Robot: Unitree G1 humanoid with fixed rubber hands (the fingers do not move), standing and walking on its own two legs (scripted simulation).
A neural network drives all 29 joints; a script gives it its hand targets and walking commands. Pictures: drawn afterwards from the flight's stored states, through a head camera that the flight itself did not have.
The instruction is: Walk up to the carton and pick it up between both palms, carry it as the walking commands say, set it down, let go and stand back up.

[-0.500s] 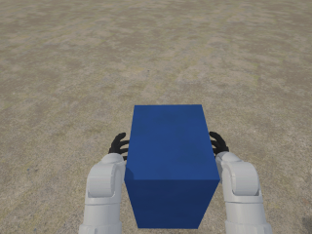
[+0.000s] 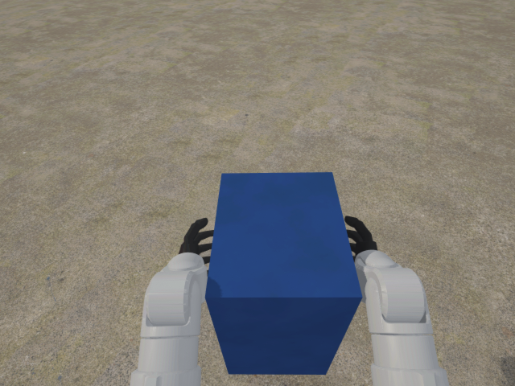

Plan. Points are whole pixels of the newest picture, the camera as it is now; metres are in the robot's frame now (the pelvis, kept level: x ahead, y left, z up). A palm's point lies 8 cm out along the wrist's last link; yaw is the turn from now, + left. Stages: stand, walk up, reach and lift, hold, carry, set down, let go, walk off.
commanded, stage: carry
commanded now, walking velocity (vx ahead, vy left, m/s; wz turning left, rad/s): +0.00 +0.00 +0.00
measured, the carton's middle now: (276, 280) +0.29 +0.00 +0.02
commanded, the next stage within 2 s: none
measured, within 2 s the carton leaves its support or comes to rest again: neither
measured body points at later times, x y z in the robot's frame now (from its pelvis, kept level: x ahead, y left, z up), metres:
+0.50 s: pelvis +0.00 -0.03 -0.01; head +0.00 -0.03 +0.44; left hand +0.30 +0.07 +0.07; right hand +0.28 -0.19 +0.07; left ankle +0.00 +0.09 -0.73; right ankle +0.01 -0.14 -0.71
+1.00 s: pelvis -0.03 -0.13 +0.00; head +0.00 -0.12 +0.45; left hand +0.30 -0.10 +0.07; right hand +0.21 -0.35 +0.08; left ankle -0.02 -0.02 -0.73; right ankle +0.01 -0.17 -0.73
